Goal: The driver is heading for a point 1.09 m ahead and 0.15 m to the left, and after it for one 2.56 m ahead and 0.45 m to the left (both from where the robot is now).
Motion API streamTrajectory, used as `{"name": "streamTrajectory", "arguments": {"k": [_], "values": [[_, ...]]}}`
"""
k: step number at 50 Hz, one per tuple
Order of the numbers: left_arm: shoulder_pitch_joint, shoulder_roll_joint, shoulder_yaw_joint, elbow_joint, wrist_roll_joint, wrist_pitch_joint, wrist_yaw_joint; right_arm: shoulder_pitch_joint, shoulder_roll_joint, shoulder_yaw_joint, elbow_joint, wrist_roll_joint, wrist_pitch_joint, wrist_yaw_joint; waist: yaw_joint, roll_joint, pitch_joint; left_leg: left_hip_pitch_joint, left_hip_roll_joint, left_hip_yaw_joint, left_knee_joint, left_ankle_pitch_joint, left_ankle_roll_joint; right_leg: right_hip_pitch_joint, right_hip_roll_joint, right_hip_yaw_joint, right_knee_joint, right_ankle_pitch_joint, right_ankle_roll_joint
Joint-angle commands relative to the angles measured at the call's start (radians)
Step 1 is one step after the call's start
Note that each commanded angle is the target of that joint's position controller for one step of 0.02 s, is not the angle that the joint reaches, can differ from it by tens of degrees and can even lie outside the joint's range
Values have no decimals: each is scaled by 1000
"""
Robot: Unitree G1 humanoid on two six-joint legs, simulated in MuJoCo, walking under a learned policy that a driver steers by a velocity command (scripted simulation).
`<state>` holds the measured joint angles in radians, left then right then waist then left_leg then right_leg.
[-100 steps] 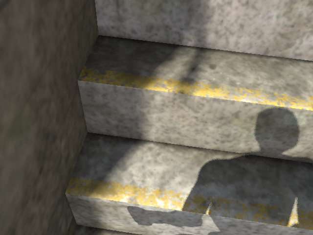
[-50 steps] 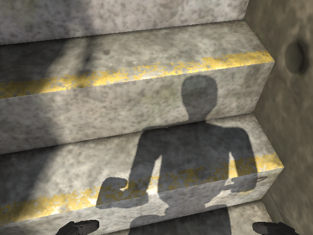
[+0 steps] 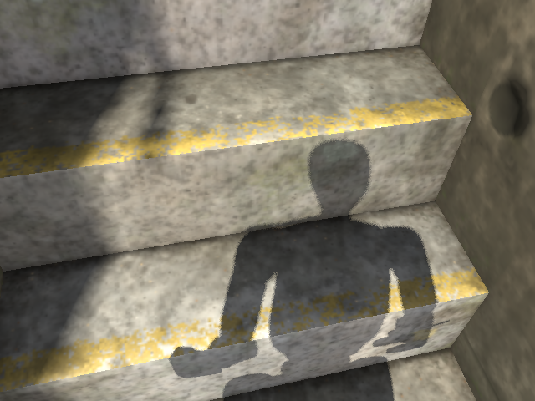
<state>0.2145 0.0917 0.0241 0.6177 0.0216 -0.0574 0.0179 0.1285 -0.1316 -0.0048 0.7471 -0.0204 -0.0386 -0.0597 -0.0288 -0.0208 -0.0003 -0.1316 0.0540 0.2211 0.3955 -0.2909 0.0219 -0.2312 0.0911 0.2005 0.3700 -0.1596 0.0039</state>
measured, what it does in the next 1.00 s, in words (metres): stands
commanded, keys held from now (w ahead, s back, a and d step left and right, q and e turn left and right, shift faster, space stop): w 1.00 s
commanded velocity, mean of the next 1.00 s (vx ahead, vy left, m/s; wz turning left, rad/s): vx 0.50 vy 0.00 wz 0.00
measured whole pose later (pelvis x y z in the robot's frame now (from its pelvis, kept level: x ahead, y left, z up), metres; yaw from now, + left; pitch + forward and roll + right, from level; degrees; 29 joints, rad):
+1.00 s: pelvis +0.00 +0.00 +0.00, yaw +0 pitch +1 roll -1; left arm 0.21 0.10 0.02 0.67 0.03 -0.06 0.02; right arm 0.15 -0.13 -0.01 0.80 -0.01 -0.05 -0.06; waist -0.03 -0.02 0.00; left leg -0.10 0.05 0.21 0.35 -0.27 0.02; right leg -0.20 0.08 0.19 0.32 -0.14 0.00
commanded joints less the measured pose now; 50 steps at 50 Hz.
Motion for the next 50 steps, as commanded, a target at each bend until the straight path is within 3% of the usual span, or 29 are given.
{"name": "streamTrajectory", "arguments": {"k": [1, 6, 7, 15, 17, 20, 21, 22, 23, 24, 50], "values": [[-16, 40, 9, -74, 0, -17, 1, -41, -75, -19, -69, 1, -16, -2, 2, 16, -78, 91, 74, -92, -60, 175, -14, -28, -74, 31, -31, 267, -31], [-18, 41, 9, -69, 1, -18, 2, -37, -75, -19, -61, 2, -17, -2, 1, 17, -77, 92, 75, -94, -66, 182, -14, -24, -75, 29, -34, 268, -30], [-45, 27, 2, -80, 11, -15, 2, -37, -74, -16, -63, 6, -21, -2, -1, 13, -63, 88, 82, -101, -87, 191, -15, -30, -69, 20, -38, 276, -36], [-35, 33, 0, -66, 8, -15, 4, -37, -78, -15, -60, 6, -21, -5, 4, 23, -78, 98, 80, -95, -91, 192, -16, -15, -74, 13, -41, 280, -31], [-17, 29, 2, -58, 8, -20, -1, -42, -75, -15, -62, -4, -22, -3, 7, 33, -65, 79, 87, -102, -114, 134, -14, -10, -69, 0, -47, 250, -21], [-19, 29, 5, -57, 9, -22, -2, -40, -78, -18, -60, -1, -23, -2, 6, 24, -65, 82, 86, -102, -112, 137, -13, -11, -72, 2, -50, 266, -22], [-40, 33, 2, -62, 11, -20, 1, -39, -83, -19, -56, 8, -23, -4, 1, 11, -66, 93, 79, -97, -96, 180, -13, -16, -76, 12, -47, 296, -32], [-11, 48, 9, -49, 0, -24, 2, -29, -83, -23, -51, 6, -19, -5, 1, 15, -96, 110, 73, -92, -70, 188, -13, -5, -84, 25, -43, 295, -28], [9, 45, 11, -41, -1, -27, 0, -19, -74, -22, -50, 1, -18, -2, -2, 18, -101, 108, 74, -97, -79, 143, -16, -4, -83, 24, -52, 256, -20], [-23, 46, 9, -49, 2, -25, 1, -26, -79, -22, -48, 6, -19, -3, -6, 7, -75, 96, 72, -99, -77, 156, -14, -15, -83, 33, -49, 265, -29], [-20, 47, 4, -16, 4, -21, 5, -6, -82, -19, -8, 7, -23, -5, -1, 19, -63, 88, 81, -110, -105, 187, -13, 13, -90, 29, -62, 272, -29]]}}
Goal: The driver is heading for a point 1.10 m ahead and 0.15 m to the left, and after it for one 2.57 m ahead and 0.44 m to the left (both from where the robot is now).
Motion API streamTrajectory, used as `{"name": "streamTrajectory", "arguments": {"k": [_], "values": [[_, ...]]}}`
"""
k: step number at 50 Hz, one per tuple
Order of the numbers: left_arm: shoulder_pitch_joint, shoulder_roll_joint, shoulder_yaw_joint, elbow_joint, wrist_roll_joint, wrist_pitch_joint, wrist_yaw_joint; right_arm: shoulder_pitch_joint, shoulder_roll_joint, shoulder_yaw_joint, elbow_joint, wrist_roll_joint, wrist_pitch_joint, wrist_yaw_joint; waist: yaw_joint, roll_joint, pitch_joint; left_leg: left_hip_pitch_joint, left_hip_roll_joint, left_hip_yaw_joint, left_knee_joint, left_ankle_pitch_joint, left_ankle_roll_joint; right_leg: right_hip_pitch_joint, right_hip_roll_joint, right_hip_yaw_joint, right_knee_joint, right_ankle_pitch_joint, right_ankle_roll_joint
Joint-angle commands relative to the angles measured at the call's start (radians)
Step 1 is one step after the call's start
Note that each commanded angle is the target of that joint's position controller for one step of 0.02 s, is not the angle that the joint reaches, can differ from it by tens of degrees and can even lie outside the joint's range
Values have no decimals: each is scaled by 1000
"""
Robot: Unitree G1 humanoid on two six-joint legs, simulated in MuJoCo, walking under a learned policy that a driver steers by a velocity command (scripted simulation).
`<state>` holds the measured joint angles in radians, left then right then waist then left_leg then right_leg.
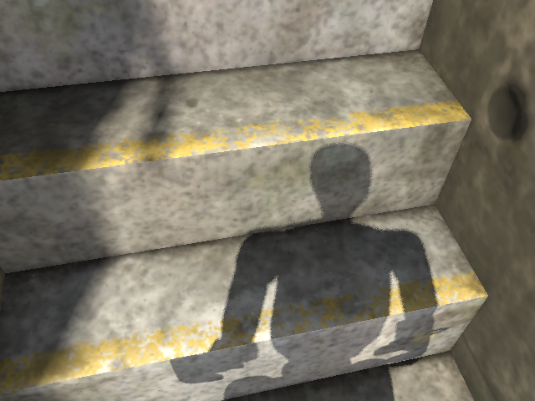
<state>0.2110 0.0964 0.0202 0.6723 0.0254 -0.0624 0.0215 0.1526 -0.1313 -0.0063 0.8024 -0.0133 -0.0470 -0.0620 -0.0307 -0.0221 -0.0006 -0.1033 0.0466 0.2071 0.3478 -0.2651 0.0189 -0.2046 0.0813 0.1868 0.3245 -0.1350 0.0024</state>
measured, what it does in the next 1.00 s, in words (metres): stands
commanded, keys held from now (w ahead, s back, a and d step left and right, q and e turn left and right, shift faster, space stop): w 1.00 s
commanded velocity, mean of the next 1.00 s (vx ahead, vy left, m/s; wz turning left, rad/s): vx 0.50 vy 0.00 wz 0.00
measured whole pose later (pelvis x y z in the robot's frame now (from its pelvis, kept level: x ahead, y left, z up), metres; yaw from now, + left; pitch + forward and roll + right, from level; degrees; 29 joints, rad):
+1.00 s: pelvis +0.00 -0.01 +0.00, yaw +1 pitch +1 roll -1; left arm 0.23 0.12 -0.01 0.80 0.02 -0.08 0.03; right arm 0.17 -0.16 0.00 0.93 -0.01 -0.05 -0.06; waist -0.03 -0.02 0.00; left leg -0.06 0.04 0.19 0.29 -0.24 0.01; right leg -0.16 0.08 0.17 0.27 -0.11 -0.01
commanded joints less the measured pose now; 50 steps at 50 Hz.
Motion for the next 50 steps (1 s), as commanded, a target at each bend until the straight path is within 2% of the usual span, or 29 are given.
{"name": "streamTrajectory", "arguments": {"k": [1, 3, 4, 7, 10, 15, 16, 17, 19, 25, 26, 27, 49, 50], "values": [[-17, 43, 8, -69, 0, -16, 1, -30, -83, -18, -62, 0, -15, -2, 1, 20, -63, 60, 89, -97, -59, 161, -10, -14, -80, 42, -18, 247, -27], [-17, 44, 7, -65, 0, -16, 1, -29, -83, -17, -58, 0, -16, -2, 1, 20, -62, 61, 89, -98, -61, 161, -10, -14, -80, 42, -19, 245, -27], [-46, 27, -1, -76, 10, -13, 1, -32, -84, -14, -61, 4, -19, -2, -1, 17, -47, 56, 96, -105, -83, 170, -10, -22, -75, 34, -22, 252, -34], [-31, 34, -1, -66, 8, -12, 2, -35, -89, -14, -60, 4, -20, -4, 6, 27, -67, 70, 96, -98, -78, 198, -10, -7, -76, 27, -18, 268, -32], [-16, 34, 3, -56, 7, -17, -4, -47, -85, -12, -65, -11, -21, 0, 13, 38, -52, 48, 101, -104, -102, 133, -8, -5, -70, 10, -23, 223, -20], [-17, 33, 4, -50, 7, -22, -6, -37, -90, -16, -62, -5, -21, 1, 7, 23, -59, 68, 98, -104, -94, 140, -8, -12, -77, 20, -34, 240, -24], [9, 50, 11, -35, -3, -26, -6, -33, -89, -19, -57, -6, -17, 1, 8, 26, -75, 74, 91, -98, -72, 135, -9, -3, -84, 31, -34, 233, -16], [7, 52, 11, -34, -3, -27, -5, -25, -87, -20, -56, -5, -16, 3, 1, 15, -74, 76, 88, -102, -70, 126, -10, -7, -84, 37, -37, 225, -17], [-17, 46, 6, -40, -2, -25, 0, -18, -93, -21, -44, 6, -15, -1, -6, 4, -70, 81, 87, -102, -59, 162, -9, -14, -89, 49, -30, 268, -30], [-8, 52, 3, -22, -1, -21, 3, -19, -88, -18, -27, 2, -13, -2, -1, 14, -62, 69, 88, -105, -66, 163, -14, 5, -91, 54, -31, 276, -35], [3, 47, 3, -17, -9, -25, 6, -25, -95, -20, -23, 4, -11, -5, 3, 23, -57, 72, 92, -109, -67, 180, -8, 1, -96, 55, -36, 277, -38], [4, 50, 2, -13, -10, -27, 6, -22, -95, -20, -19, 5, -11, -6, 1, 18, -59, 76, 93, -110, -67, 186, -7, 4, -95, 54, -37, 278, -37], [12, 74, -17, 74, -8, -28, 11, 9, -114, -12, 78, 6, -15, -1, -2, 18, -34, 88, 98, -125, -108, 167, 1, 16, -102, 53, -70, 242, -37], [2, 80, -19, 76, 0, -24, 9, 18, -109, -8, 80, 4, -17, 2, -5, 9, -37, 84, 95, -122, -110, 150, -6, 24, -99, 53, -68, 244, -35]]}}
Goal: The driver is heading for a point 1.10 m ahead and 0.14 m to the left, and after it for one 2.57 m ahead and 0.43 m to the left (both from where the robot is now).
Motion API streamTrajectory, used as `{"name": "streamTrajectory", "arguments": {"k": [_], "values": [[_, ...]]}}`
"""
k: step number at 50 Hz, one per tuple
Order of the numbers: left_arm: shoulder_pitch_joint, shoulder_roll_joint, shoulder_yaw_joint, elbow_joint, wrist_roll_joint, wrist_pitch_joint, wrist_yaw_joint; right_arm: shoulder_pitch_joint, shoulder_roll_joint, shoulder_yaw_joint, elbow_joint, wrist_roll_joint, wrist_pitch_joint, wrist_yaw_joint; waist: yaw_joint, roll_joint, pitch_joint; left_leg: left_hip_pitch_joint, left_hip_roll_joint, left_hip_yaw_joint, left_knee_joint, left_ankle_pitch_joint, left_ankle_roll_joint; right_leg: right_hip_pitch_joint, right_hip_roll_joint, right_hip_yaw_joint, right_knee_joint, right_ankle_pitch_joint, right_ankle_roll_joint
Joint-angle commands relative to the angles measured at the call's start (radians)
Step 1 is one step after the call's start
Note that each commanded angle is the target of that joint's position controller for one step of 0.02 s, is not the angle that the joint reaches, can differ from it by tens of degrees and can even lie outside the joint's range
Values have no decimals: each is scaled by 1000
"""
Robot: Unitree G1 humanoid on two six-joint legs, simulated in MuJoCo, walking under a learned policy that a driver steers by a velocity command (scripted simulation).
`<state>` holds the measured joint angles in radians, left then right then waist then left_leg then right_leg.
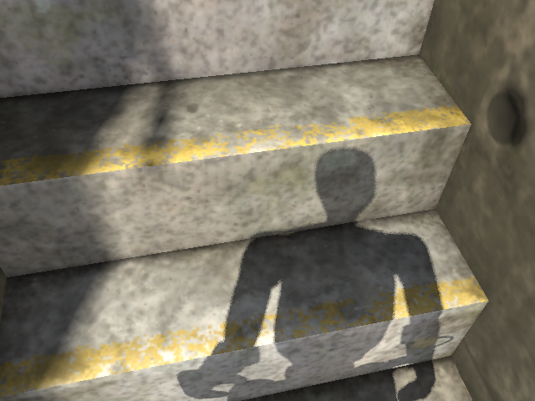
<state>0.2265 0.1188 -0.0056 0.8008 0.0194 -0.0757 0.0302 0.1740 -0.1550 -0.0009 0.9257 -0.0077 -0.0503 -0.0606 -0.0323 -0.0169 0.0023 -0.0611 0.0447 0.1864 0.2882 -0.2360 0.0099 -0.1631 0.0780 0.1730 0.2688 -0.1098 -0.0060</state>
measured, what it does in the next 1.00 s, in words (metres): stands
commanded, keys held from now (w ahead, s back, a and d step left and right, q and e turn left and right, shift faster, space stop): w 1.00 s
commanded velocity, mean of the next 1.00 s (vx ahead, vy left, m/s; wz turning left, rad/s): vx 0.50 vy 0.00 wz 0.00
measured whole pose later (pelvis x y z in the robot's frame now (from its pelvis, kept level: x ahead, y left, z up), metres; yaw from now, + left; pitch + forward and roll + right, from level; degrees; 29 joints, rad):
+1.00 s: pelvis +0.00 +0.00 +0.00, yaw +1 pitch +0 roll -1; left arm 0.20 0.17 -0.05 0.89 0.02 -0.07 0.03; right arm 0.18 -0.19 0.03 0.97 -0.01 -0.06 -0.05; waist -0.03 -0.02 0.00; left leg -0.04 0.04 0.16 0.25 -0.22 0.01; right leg -0.14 0.07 0.16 0.24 -0.10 -0.01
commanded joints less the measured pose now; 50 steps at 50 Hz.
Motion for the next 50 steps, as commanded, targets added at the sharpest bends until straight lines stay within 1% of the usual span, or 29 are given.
{"name": "streamTrajectory", "arguments": {"k": [1, 8, 9, 10, 12, 17, 38, 39, 40, 42, 44, 45, 48, 50], "values": [[-15, 58, 6, -49, 6, -9, -1, -4, -87, -13, -39, -2, -15, 2, -1, 9, -36, 37, 96, -101, -53, 116, 2, -17, -97, 67, -13, 217, -28], [-11, 70, -5, -18, 1, -8, 0, 3, -96, -7, -21, -1, -17, 4, 2, 13, -30, 38, 97, -106, -61, 126, 2, -14, -102, 66, -17, 219, -28], [-16, 76, -4, -16, 0, -9, 0, -1, -96, -6, -23, -6, -17, 5, 4, 13, -28, 37, 99, -107, -64, 133, 2, -15, -102, 65, -17, 211, -29], [-16, 77, -5, -12, 0, -9, -1, -2, -97, -5, -22, -6, -17, 6, 4, 15, -28, 39, 99, -107, -64, 136, 1, -16, -102, 65, -18, 210, -29], [-14, 78, -8, -4, -1, -10, -1, 0, -99, -4, -18, -3, -18, 6, 4, 14, -28, 42, 99, -109, -66, 136, 2, -15, -104, 66, -23, 206, -30], [-17, 86, -14, 10, -2, -10, -1, 4, -104, -1, -10, -3, -19, 8, 4, 15, -28, 48, 100, -112, -69, 147, 3, -13, -107, 65, -25, 211, -30], [-24, 112, -30, 42, -5, -9, -1, 3, -123, 11, 5, -3, -19, 11, 4, 16, -28, 56, 103, -121, -74, 166, 2, -4, -116, 63, -33, 222, -29], [-53, 89, -37, 28, 8, -5, -3, 2, -125, 14, -1, -2, -21, 10, 0, 18, -14, 52, 107, -124, -93, 172, 3, -16, -113, 57, -39, 231, -36], [-52, 90, -37, 28, 8, -5, -4, -2, -126, 15, -1, -3, -22, 8, 5, 22, -17, 55, 109, -124, -92, 185, 3, -12, -114, 55, -39, 241, -36], [-41, 101, -36, 32, 6, -5, -5, 1, -132, 15, -5, -2, -23, 7, 6, 20, -36, 66, 109, -123, -87, 200, 3, 0, -115, 52, -35, 251, -36], [-40, 104, -37, 33, 5, -5, -4, 1, -134, 16, -8, -2, -23, 8, 7, 19, -40, 66, 108, -124, -88, 190, 3, 3, -116, 52, -36, 245, -35], [-14, 128, -31, 47, -8, -9, -2, 1, -133, 14, -4, -3, -21, 10, 10, 18, -53, 68, 103, -122, -71, 178, 1, 15, -121, 59, -32, 231, -28], [-31, 121, -34, 45, -6, -10, -2, 3, -131, 16, -1, -3, -19, 13, 3, 14, -26, 50, 101, -126, -78, 138, 1, -2, -121, 65, -42, 203, -29], [-34, 120, -34, 45, -5, -10, -3, 3, -133, 16, 0, -4, -19, 13, 2, 14, -22, 49, 102, -128, -77, 142, 0, -4, -121, 65, -43, 209, -30]]}}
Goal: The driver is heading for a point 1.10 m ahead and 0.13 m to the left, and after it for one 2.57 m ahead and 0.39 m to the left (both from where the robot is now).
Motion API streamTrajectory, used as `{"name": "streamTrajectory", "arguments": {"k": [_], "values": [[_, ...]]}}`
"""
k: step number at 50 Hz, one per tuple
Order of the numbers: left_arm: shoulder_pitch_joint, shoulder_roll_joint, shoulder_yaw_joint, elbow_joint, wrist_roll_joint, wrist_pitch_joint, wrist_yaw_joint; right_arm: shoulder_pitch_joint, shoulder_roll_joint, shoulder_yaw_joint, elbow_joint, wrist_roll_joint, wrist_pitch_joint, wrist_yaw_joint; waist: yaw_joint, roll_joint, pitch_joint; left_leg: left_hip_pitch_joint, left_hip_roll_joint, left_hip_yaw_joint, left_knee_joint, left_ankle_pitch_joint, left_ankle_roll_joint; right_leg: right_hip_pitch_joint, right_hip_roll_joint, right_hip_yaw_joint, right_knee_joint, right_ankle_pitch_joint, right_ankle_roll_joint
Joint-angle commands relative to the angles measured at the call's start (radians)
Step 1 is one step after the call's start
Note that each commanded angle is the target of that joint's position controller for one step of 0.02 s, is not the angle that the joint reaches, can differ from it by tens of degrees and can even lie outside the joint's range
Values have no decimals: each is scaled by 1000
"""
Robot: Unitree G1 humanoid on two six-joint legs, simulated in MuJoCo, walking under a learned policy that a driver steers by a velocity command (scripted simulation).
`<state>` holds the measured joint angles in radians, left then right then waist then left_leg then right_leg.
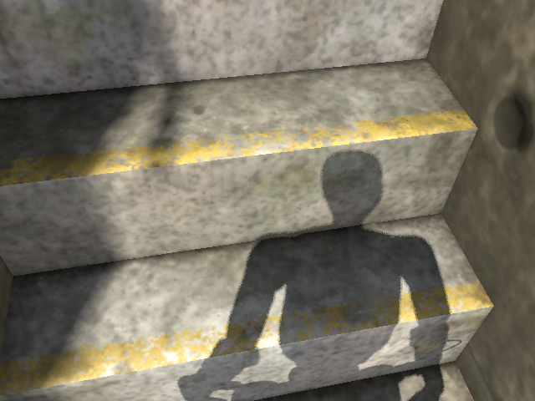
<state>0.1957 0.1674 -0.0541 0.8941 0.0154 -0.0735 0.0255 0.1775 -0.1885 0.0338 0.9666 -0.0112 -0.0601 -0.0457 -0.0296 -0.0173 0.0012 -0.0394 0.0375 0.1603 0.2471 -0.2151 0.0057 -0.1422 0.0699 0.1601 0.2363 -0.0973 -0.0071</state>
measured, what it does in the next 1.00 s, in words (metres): stands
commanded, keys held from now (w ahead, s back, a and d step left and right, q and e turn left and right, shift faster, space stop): w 0.82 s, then no key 0.18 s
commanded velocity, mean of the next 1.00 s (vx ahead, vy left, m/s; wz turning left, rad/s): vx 0.47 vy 0.00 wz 0.00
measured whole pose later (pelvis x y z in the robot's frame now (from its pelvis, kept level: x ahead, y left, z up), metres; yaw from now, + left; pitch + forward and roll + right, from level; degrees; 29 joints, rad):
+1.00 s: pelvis +0.00 +0.00 +0.00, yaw +0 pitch +0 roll +0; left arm 0.22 0.19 -0.05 0.89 0.02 -0.07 0.03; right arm 0.19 -0.19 0.03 1.00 -0.01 -0.04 -0.04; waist -0.03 -0.02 0.02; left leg -0.04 0.04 0.14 0.27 -0.23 0.00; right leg -0.15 0.07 0.15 0.27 -0.11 -0.01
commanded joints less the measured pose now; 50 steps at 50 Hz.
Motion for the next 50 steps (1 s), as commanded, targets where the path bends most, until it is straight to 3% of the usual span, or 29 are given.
{"name": "streamTrajectory", "arguments": {"k": [1, 41, 45, 50], "values": [[-2, 73, 14, -48, 0, -12, 1, 0, -100, -18, -41, 0, -10, -2, 0, 14, -23, 28, 110, -102, -35, 125, 4, -22, -113, 78, -9, 202, -29], [-4, 85, 7, -67, 1, -19, -2, 0, -101, -15, -26, -3, -3, 5, -4, 15, -29, 43, 111, -112, -51, 165, 7, -11, -124, 66, -17, 204, -26], [37, 94, 12, -50, 4, -17, 0, 30, -110, -22, -6, 3, 4, 3, 1, 17, -28, 46, 108, -103, -18, 208, 5, -8, -122, 59, 18, 239, -24], [82, 103, 24, -25, 2, -2, 4, 41, -113, -30, 2, 3, 8, 0, 14, 26, -7, 5, 102, -102, 13, 125, -2, -20, -108, 60, 43, 185, -13]]}}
